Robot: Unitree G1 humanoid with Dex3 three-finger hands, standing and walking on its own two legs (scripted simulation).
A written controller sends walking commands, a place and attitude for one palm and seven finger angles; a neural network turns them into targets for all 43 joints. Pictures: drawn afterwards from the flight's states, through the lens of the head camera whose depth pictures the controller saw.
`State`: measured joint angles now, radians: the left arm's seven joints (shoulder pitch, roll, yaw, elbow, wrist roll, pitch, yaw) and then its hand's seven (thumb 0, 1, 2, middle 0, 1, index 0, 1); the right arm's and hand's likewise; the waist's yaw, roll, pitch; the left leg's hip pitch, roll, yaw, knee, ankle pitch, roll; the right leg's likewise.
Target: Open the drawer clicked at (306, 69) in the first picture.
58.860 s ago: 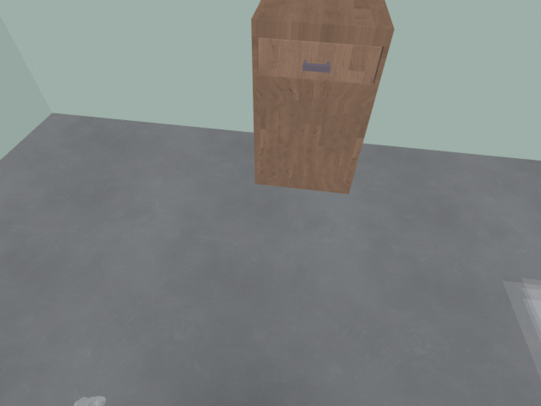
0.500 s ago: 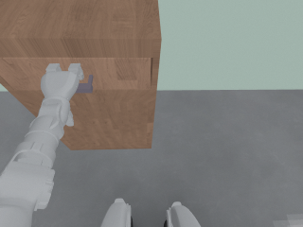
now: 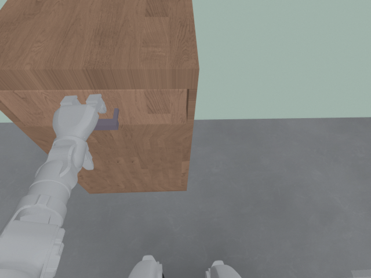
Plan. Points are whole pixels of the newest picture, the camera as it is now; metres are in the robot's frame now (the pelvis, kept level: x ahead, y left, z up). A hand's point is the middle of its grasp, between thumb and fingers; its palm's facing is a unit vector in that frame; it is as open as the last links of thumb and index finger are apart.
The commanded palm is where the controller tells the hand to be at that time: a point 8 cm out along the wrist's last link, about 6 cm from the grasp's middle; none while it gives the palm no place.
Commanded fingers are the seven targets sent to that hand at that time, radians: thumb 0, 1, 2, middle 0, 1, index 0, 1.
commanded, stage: lift the fingers back up to retry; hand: left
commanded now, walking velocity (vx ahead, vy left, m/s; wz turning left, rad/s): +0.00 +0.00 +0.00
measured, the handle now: (98, 118) +0.50 +0.22 -0.02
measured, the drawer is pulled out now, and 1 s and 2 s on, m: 0.00 0.00 0.00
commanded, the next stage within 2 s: re-aim the fingers above the handle in 0.36 s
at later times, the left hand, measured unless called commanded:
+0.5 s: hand (84, 131) +0.43 +0.23 +0.03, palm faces -0.04 -0.06 -1.00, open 13.8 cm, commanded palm +0.42 +0.23 +0.09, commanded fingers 0.00 -0.50 0.30 -0.30 -1.20 -0.30 -1.20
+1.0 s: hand (84, 125) +0.44 +0.23 +0.03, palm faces -0.03 -0.04 -1.00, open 13.8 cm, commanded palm +0.43 +0.24 +0.09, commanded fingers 0.00 -0.50 0.30 -0.30 -1.20 -0.30 -1.20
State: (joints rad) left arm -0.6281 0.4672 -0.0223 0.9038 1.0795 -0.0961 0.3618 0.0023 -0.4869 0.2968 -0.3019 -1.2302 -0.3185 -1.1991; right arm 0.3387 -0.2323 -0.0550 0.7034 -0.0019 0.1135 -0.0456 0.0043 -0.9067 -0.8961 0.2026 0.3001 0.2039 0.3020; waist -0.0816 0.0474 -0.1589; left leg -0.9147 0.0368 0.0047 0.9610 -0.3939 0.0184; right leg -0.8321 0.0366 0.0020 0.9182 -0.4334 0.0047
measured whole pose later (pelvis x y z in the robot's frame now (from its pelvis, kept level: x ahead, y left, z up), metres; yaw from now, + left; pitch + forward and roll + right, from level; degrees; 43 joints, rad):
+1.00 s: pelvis +0.02 -0.01 +0.02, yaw +0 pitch +17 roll -1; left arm -0.55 0.46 0.00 0.86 1.08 -0.12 0.35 0.00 -0.49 0.30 -0.32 -1.20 -0.32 -1.20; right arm 0.31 -0.25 -0.07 0.70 0.01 0.14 -0.04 0.01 -0.91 -0.90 0.20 0.30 0.20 0.30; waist -0.06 0.05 -0.15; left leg -0.76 0.04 0.01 0.85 -0.39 0.00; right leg -0.69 0.04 0.01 0.83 -0.43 -0.01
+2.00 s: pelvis +0.02 -0.01 +0.02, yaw +1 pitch +15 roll -1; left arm -0.56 0.39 -0.10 0.83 1.06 -0.07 0.31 0.00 -0.49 0.30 -0.32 -1.20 -0.32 -1.20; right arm 0.31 -0.24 -0.07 0.70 0.01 0.13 -0.04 0.01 -0.91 -0.90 0.20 0.30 0.20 0.30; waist -0.05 0.05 -0.15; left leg -0.71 0.03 0.01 0.82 -0.38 0.01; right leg -0.64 0.03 0.00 0.79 -0.42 -0.01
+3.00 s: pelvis +0.02 -0.01 +0.00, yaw +0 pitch +20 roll -1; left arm -0.61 0.40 -0.03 0.94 1.12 -0.06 0.44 0.00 -0.49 0.30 -0.32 -1.20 -0.32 -1.20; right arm 0.29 -0.24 -0.08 0.72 -0.01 0.11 -0.02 0.00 -0.91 -0.90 0.20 0.30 0.20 0.30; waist -0.07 0.04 -0.17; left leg -0.87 0.03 0.01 0.94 -0.41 0.01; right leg -0.80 0.03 0.01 0.91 -0.46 -0.01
